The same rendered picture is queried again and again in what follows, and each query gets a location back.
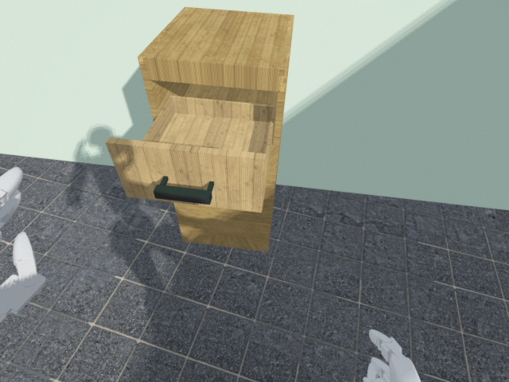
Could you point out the robot right hand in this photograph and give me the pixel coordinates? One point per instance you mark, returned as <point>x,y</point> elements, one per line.
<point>400,369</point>

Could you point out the handle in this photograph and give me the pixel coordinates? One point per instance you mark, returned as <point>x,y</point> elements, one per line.
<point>174,193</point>

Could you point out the robot left hand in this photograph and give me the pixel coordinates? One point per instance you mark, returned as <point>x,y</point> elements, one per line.
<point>17,291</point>

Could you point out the cabinet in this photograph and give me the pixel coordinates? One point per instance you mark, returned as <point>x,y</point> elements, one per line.
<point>226,55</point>

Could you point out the drawer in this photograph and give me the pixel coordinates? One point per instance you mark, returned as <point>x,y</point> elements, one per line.
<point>194,141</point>

